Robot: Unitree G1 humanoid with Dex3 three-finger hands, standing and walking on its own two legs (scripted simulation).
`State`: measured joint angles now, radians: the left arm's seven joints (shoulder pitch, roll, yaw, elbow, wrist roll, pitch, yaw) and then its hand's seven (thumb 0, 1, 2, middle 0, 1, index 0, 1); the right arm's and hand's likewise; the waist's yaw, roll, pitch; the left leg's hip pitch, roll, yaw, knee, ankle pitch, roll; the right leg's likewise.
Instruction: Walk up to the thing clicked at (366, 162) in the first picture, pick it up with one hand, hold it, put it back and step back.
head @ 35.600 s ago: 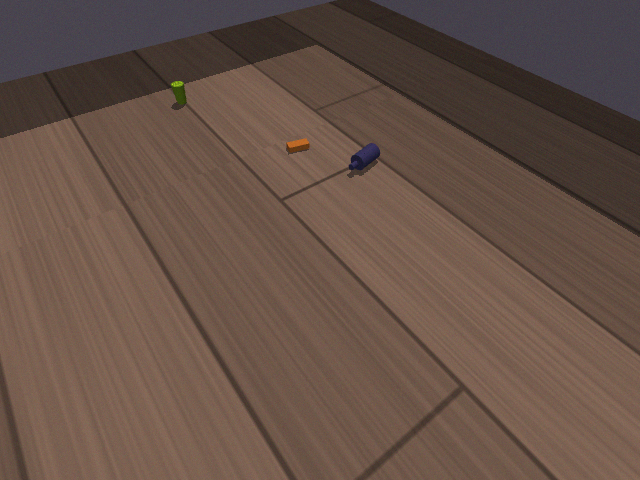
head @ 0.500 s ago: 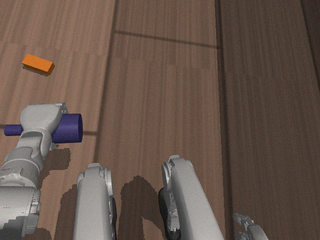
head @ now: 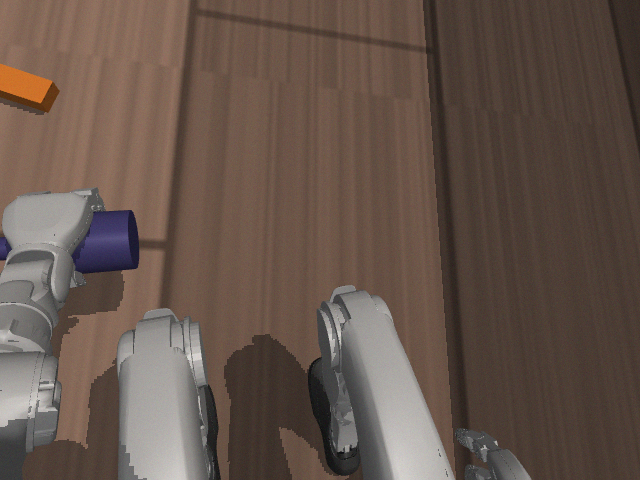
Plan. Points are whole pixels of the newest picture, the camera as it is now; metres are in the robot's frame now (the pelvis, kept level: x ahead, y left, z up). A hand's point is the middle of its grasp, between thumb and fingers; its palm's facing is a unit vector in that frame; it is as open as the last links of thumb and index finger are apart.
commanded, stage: crouch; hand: left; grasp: from above
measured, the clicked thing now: (58, 244) +0.43 +0.28 -0.20
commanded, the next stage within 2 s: lower in 0.16 s
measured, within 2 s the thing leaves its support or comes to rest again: neither
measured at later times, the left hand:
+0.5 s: hand (82, 255) +0.42 +0.27 -0.23, palm faces -0.49 -0.06 -0.87, open 10.9 cm
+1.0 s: hand (95, 252) +0.44 +0.26 -0.28, palm faces -0.47 -0.09 -0.88, open 10.9 cm
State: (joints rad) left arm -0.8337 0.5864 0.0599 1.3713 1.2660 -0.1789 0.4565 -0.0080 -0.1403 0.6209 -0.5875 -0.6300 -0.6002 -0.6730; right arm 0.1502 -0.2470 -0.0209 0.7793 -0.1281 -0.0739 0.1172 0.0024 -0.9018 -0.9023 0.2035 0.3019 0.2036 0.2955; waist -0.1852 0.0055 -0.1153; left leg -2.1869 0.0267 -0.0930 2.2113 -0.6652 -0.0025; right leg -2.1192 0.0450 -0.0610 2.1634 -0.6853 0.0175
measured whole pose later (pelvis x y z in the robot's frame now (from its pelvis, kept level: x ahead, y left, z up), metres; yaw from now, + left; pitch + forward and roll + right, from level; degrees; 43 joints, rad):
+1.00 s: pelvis +0.00 +0.00 -0.08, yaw -4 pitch +32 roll -8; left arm -0.90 0.72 0.14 1.53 1.27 -0.23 0.54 0.00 -0.15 0.60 -0.64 -0.55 -0.65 -0.59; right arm 0.09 -0.27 0.08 0.78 -0.19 -0.12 0.17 0.00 -0.90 -0.90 0.20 0.30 0.20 0.30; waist -0.24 -0.05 0.03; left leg -2.35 0.03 -0.16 2.48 -0.69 -0.02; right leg -2.27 0.07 -0.12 2.40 -0.69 0.02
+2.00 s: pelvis +0.00 +0.00 -0.10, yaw -7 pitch +27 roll -11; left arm -0.89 0.86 0.16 1.68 1.32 -0.28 0.65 0.00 -0.13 0.55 -0.64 -0.56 -0.65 -0.59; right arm 0.10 -0.32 0.18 0.79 -0.28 -0.22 0.26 0.00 -0.90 -0.90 0.20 0.30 0.20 0.30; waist -0.31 -0.10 0.10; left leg -2.36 0.03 -0.24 2.58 -0.71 -0.02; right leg -2.26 0.09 -0.18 2.44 -0.68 0.04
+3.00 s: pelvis +0.00 +0.01 -0.09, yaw -9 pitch +25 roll -13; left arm -0.91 0.92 0.16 1.70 1.28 -0.28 0.67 0.00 -0.44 1.00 -0.12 -1.00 -0.12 -1.01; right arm 0.08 -0.32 0.23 0.75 -0.28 -0.26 0.29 0.00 -0.89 -0.90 0.20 0.30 0.20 0.30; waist -0.32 -0.12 0.14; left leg -2.34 0.03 -0.26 2.58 -0.71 -0.01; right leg -2.23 0.10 -0.19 2.41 -0.66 0.05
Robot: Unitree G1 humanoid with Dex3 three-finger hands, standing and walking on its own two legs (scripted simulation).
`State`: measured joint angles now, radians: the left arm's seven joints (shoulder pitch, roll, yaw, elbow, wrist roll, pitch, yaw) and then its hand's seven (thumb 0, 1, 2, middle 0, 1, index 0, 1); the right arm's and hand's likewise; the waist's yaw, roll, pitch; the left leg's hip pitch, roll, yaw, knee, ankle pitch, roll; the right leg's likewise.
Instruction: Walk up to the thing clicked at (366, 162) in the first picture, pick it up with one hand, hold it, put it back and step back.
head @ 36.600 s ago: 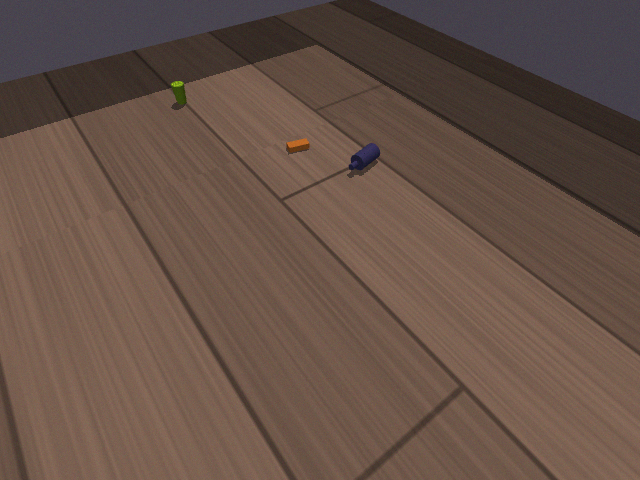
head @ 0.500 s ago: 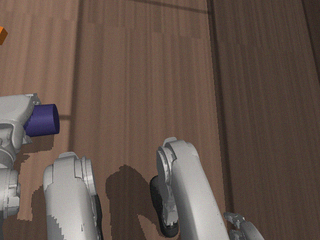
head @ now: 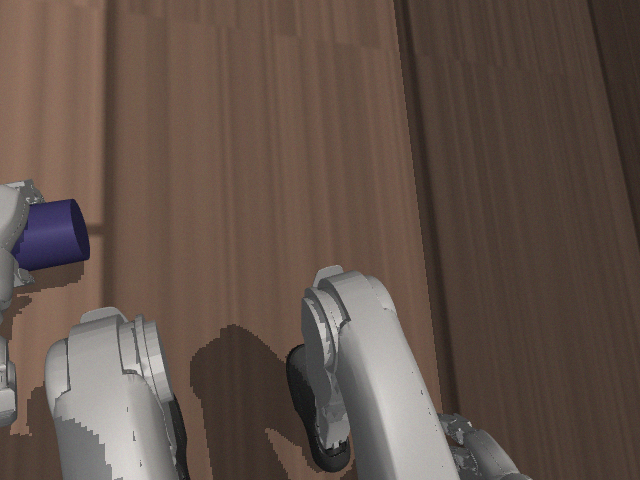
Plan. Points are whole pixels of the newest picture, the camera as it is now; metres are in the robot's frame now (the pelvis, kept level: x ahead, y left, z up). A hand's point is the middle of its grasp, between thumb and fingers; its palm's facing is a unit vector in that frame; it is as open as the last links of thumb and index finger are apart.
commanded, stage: rest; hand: left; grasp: from above
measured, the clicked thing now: out of the picture +0.42 +0.31 -0.22
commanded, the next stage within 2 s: open in 1.18 s
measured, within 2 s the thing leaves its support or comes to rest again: rests again in 1.56 s
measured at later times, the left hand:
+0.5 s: hand (17, 247) +0.42 +0.29 -0.24, palm faces -0.44 -0.11 -0.89, open 10.9 cm
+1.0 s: hand (21, 249) +0.42 +0.29 -0.25, palm faces -0.46 -0.12 -0.88, open 10.9 cm
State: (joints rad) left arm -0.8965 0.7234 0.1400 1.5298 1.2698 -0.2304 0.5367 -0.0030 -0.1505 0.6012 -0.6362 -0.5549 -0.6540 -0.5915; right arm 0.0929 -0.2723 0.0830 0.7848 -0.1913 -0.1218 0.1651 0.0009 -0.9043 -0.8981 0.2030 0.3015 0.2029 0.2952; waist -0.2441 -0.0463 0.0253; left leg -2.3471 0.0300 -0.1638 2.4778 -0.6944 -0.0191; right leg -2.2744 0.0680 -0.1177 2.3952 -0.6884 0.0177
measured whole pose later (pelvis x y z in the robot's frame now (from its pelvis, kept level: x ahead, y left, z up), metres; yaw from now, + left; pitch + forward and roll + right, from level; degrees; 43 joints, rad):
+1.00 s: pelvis +0.00 +0.01 -0.02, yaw -4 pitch +27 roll -11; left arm -0.89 0.86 0.16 1.68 1.32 -0.28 0.65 0.00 -0.13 0.55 -0.64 -0.56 -0.65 -0.59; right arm 0.10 -0.32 0.18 0.79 -0.28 -0.22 0.26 0.00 -0.90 -0.90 0.20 0.30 0.20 0.30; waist -0.31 -0.10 0.10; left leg -2.36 0.03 -0.24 2.58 -0.71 -0.02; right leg -2.26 0.09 -0.18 2.44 -0.68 0.04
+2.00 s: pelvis -0.01 +0.01 -0.02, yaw -5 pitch +25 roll -13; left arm -0.91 0.92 0.16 1.70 1.28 -0.28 0.67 0.00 -0.44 1.00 -0.12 -1.00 -0.12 -1.01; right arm 0.08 -0.32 0.23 0.75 -0.28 -0.26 0.29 0.00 -0.89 -0.90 0.20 0.30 0.20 0.30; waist -0.32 -0.12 0.14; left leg -2.34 0.03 -0.26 2.58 -0.71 -0.01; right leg -2.23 0.10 -0.19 2.41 -0.66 0.05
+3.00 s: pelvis -0.02 +0.00 +0.05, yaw +3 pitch +31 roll -6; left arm -0.83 0.61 -0.04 1.30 1.19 -0.20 0.29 0.00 -0.49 1.00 -0.10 -1.01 -0.09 -1.02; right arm 0.15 -0.32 0.05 0.71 -0.09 -0.05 0.13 0.00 -0.90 -0.90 0.20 0.30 0.20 0.30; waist -0.17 -0.02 -0.09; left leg -2.21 0.01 -0.12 2.27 -0.62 -0.01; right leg -2.14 0.05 -0.09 2.22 -0.63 0.01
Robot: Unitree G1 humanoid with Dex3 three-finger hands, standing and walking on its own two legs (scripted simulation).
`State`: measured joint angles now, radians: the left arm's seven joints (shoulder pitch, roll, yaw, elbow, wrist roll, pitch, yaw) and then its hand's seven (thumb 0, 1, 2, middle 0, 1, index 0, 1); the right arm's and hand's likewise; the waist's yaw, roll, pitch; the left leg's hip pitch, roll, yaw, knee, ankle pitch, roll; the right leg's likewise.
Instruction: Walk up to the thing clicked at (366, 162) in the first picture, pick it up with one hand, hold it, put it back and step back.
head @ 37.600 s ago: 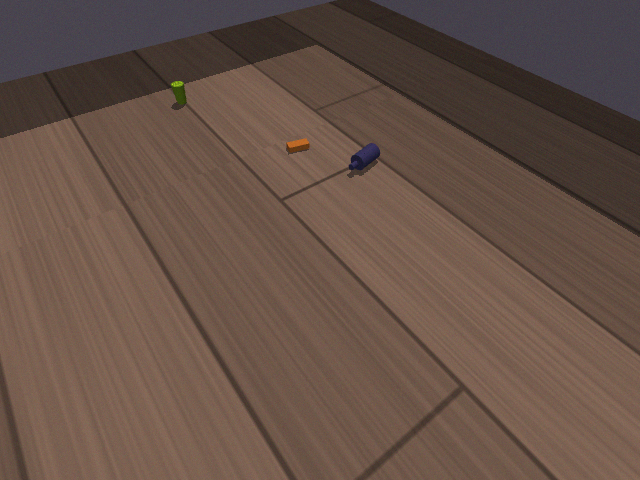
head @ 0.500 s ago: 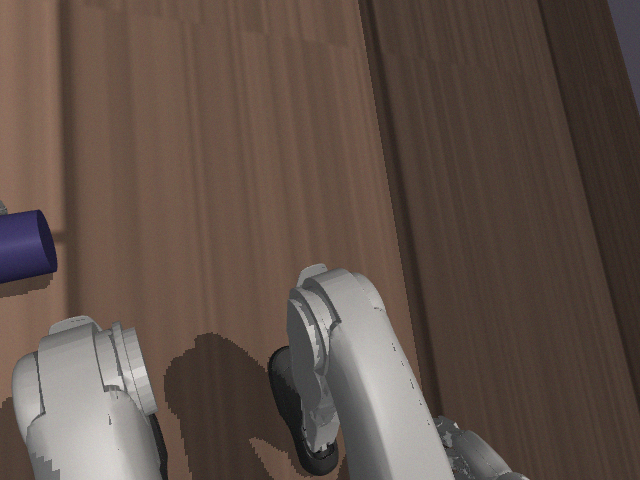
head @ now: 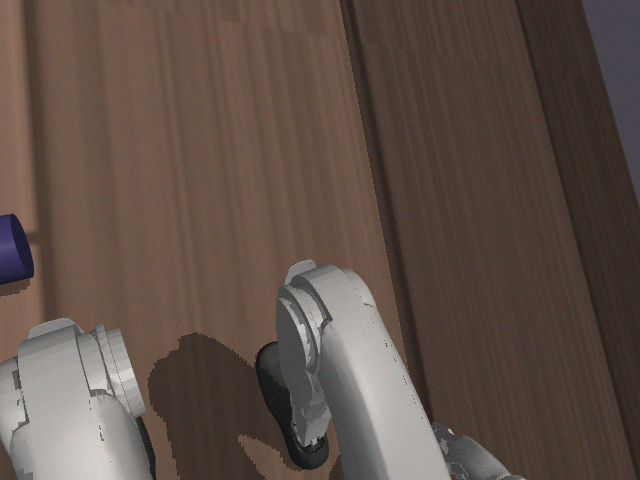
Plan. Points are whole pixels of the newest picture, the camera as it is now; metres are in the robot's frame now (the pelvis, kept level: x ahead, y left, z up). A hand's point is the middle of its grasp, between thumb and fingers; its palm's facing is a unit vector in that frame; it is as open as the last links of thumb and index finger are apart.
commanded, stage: rest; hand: left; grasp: from above
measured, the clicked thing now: out of the picture +0.40 +0.33 -0.25
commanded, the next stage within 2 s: open in 0.18 s
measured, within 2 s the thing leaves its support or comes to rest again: rests again in 0.56 s
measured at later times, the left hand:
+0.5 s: hand out of the picture +0.40 +0.32 -0.23, palm faces -0.43 -0.15 -0.89, open 11.0 cm
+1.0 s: hand out of the picture +0.40 +0.32 -0.23, palm faces -0.43 -0.16 -0.89, open 13.6 cm
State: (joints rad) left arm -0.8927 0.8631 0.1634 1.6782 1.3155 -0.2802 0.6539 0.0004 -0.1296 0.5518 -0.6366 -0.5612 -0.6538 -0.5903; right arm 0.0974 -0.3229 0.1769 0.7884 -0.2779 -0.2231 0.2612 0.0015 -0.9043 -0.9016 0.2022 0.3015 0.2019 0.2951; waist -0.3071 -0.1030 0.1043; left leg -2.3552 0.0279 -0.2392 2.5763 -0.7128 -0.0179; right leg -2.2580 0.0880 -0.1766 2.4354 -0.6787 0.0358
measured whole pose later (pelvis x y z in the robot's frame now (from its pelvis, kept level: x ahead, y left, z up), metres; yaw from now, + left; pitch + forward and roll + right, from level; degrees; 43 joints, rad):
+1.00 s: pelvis +0.00 +0.00 +0.00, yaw -1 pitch +25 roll -13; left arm -0.91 0.92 0.16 1.70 1.28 -0.28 0.67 0.00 -0.44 1.00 -0.12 -1.00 -0.12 -1.01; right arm 0.08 -0.32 0.23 0.75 -0.28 -0.26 0.29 0.00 -0.89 -0.90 0.20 0.30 0.20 0.30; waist -0.32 -0.12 0.14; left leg -2.34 0.03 -0.26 2.58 -0.71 -0.01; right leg -2.23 0.10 -0.19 2.41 -0.66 0.05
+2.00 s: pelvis -0.02 -0.01 +0.07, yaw +7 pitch +31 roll -6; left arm -0.83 0.61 -0.04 1.30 1.19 -0.20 0.29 0.00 -0.49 1.00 -0.10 -1.01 -0.09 -1.02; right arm 0.15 -0.32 0.05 0.71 -0.09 -0.05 0.13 0.00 -0.90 -0.90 0.20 0.30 0.20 0.30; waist -0.17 -0.02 -0.09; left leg -2.21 0.01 -0.12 2.27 -0.62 -0.01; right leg -2.14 0.05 -0.09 2.22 -0.63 0.01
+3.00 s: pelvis +0.01 +0.00 +0.27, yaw +12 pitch +25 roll -4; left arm 0.01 0.35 -0.02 0.29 0.33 0.19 0.08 0.01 0.86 0.89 -0.21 -0.30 -0.21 -0.31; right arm 0.07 -0.25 0.00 0.58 0.04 -0.08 -0.03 0.01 -0.91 -0.90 0.20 0.30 0.20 0.29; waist -0.04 0.03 -0.21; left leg -1.50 0.01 -0.08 1.65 -0.59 0.00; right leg -1.44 0.03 -0.05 1.60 -0.61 0.01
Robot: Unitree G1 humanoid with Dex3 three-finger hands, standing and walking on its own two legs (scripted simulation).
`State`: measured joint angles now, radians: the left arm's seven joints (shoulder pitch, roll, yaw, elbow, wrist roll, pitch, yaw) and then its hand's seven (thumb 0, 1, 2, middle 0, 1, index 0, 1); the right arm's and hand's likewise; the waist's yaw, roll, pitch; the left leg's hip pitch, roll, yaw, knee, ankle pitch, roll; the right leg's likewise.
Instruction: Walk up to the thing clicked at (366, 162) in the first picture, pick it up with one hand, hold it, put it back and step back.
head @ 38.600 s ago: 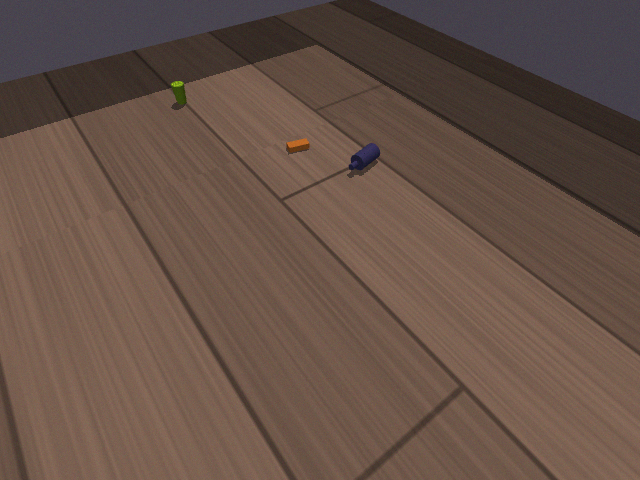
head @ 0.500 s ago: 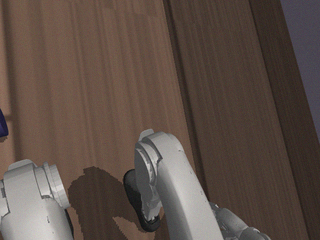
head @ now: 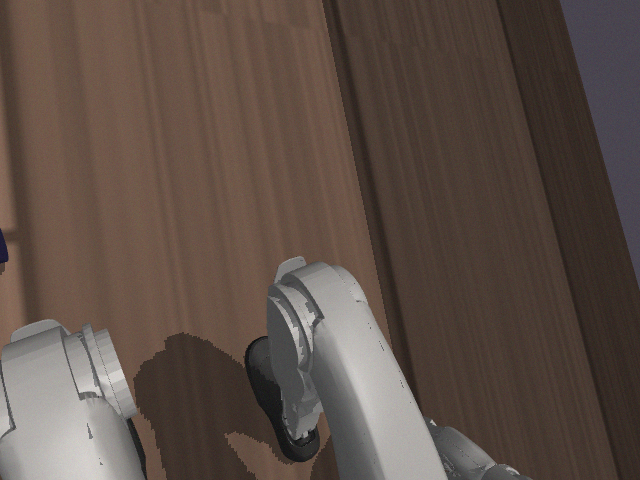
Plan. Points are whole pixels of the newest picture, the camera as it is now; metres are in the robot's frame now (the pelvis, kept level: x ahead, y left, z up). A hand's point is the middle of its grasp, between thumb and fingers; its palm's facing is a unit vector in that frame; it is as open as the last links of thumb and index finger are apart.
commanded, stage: open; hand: left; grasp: from above
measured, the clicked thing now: out of the picture +0.42 +0.34 -0.25
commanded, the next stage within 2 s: withdraw in 0.10 s
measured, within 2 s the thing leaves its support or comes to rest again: neither
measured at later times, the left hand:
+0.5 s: hand out of the picture +0.42 +0.33 -0.18, palm faces -0.24 -0.12 -0.96, open 13.9 cm
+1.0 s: hand out of the picture +0.37 +0.31 -0.09, palm faces -0.49 -0.12 -0.86, open 13.9 cm
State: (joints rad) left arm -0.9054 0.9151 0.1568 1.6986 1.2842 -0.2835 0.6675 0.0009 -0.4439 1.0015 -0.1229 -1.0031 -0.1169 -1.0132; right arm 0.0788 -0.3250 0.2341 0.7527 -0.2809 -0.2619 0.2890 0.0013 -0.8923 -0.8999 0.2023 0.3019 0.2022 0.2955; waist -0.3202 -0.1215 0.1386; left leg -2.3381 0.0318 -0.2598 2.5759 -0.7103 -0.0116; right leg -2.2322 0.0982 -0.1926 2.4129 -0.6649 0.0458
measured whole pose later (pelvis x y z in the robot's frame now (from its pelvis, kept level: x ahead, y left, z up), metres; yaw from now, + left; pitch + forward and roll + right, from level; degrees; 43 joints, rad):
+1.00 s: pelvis -0.02 -0.01 +0.07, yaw +8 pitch +31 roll -6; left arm -0.83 0.61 -0.04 1.30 1.19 -0.20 0.29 0.00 -0.49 1.00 -0.10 -1.01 -0.09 -1.02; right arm 0.15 -0.32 0.05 0.71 -0.09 -0.05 0.13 0.00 -0.90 -0.90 0.20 0.30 0.20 0.30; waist -0.17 -0.02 -0.09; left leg -2.21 0.01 -0.12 2.27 -0.62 -0.01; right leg -2.14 0.05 -0.09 2.22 -0.63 0.01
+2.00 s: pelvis +0.01 +0.00 +0.27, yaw +13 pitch +25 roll -4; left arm 0.01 0.35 -0.02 0.29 0.33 0.19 0.08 0.01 0.86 0.89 -0.21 -0.30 -0.21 -0.31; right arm 0.07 -0.25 0.00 0.58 0.04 -0.08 -0.03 0.01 -0.91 -0.90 0.20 0.30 0.20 0.29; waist -0.04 0.03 -0.21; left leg -1.50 0.01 -0.08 1.65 -0.59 0.00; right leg -1.44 0.03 -0.05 1.60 -0.61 0.01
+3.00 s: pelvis +0.08 +0.01 +0.42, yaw +16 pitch +9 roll -3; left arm 0.49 0.22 0.03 -0.11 -0.05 0.44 0.02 0.01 0.90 0.89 -0.20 -0.29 -0.20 -0.30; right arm 0.29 -0.22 0.04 0.53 0.01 -0.25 -0.18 0.01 -0.90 -0.90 0.21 0.30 0.21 0.30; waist -0.04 0.05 -0.15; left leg -0.69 0.01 -0.07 1.00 -0.47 0.00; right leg -0.62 0.02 -0.04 0.93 -0.47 0.01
